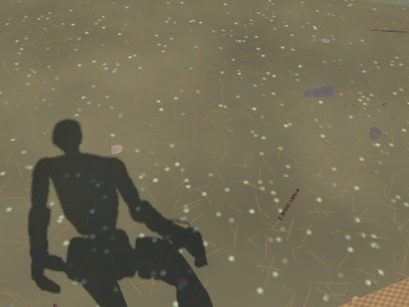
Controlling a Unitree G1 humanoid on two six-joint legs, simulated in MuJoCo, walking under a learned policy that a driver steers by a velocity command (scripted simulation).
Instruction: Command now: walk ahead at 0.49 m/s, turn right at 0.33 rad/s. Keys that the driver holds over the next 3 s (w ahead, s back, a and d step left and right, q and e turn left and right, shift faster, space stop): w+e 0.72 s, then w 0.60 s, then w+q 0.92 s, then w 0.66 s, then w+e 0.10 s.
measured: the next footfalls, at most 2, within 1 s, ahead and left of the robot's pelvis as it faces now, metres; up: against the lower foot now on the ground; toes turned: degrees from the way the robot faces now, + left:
right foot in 0.40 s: +0.38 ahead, -0.15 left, +0.00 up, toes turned -15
left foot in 0.88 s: +0.72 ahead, -0.07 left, +0.00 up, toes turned -29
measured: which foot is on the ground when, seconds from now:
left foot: down 0.00-0.38, up 0.40-0.86, down 0.88-1.00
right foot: up 0.00-0.38, down 0.40-0.90, up 0.92-1.00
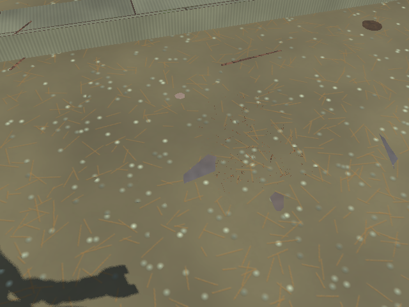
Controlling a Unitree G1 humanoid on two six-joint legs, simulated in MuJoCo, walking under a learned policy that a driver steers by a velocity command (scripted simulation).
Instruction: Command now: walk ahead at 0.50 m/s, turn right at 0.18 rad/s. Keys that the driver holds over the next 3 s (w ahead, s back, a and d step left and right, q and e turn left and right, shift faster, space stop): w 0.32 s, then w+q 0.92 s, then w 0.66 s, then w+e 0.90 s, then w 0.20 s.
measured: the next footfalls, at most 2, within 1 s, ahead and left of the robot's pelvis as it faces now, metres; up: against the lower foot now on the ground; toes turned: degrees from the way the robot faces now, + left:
right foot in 0.40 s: +0.37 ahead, -0.15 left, +0.00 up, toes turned -1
left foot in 0.94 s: +0.62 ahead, +0.13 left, +0.00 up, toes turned +19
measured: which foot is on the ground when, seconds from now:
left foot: down 0.00-0.42, up 0.44-0.92, down 0.94-1.00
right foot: up 0.00-0.38, down 0.40-0.96, up 0.98-1.00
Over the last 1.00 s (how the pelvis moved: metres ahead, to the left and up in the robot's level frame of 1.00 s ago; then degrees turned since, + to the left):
0.58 -0.11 -0.01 -29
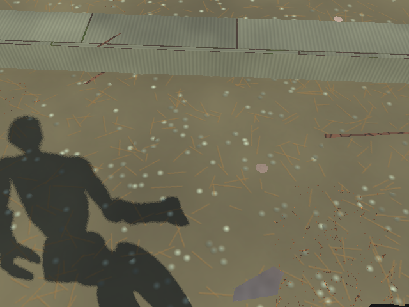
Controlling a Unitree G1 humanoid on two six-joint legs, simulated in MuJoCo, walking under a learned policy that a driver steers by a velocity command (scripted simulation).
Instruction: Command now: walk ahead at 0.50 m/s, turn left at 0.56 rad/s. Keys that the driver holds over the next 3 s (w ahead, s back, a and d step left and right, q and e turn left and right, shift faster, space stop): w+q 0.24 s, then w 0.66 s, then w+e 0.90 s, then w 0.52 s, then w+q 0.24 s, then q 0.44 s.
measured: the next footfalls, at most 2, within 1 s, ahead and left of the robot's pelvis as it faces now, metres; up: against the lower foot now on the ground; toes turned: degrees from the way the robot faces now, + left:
right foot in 0.42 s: +0.42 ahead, -0.11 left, +0.00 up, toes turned +14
left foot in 0.94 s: +0.64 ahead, +0.20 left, +0.00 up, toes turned +15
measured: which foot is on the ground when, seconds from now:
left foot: down 0.00-0.42, up 0.44-0.92, down 0.94-1.00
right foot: up 0.00-0.40, down 0.42-0.94, up 0.96-1.00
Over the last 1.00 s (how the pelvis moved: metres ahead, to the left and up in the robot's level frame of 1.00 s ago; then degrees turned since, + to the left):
0.52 0.02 -0.02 18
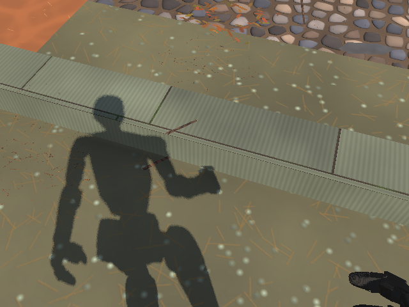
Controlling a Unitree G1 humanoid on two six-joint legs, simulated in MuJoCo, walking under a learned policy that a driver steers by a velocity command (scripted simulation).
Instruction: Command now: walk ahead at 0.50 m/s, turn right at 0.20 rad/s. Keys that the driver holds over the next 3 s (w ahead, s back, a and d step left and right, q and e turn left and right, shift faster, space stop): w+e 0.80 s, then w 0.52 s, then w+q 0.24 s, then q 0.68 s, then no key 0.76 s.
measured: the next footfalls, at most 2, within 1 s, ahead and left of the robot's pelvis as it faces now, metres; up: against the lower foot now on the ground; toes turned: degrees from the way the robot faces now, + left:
right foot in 0.50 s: +0.40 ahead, -0.17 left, +0.00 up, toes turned -18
left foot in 0.96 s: +0.72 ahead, -0.09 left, +0.00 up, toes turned -32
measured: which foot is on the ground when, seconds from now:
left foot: down 0.00-0.50, up 0.52-0.94, down 0.96-1.00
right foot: up 0.00-0.48, down 0.50-0.96, up 0.98-1.00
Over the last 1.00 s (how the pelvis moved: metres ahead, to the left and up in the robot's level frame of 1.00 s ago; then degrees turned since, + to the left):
0.54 0.07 0.01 13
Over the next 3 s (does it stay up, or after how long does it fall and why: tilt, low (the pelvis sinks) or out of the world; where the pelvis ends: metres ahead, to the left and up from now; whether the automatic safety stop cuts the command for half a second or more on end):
stays up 0.99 -0.41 0.15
